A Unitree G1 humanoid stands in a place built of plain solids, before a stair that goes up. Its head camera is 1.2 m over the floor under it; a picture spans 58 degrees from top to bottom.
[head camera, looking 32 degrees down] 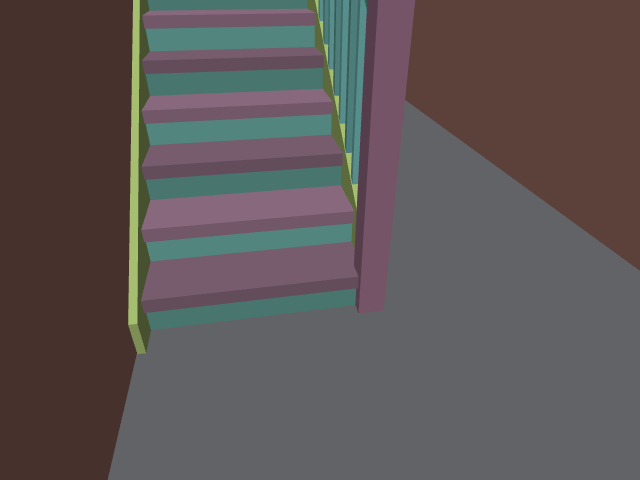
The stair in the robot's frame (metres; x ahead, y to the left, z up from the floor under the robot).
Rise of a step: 0.17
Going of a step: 0.23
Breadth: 0.86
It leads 10 degrees to the left of straight ahead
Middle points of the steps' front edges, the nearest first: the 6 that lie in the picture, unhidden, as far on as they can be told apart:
1.31 0.25 0.17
1.54 0.28 0.33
1.77 0.32 0.50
2.00 0.36 0.67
2.22 0.40 0.84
2.45 0.45 1.01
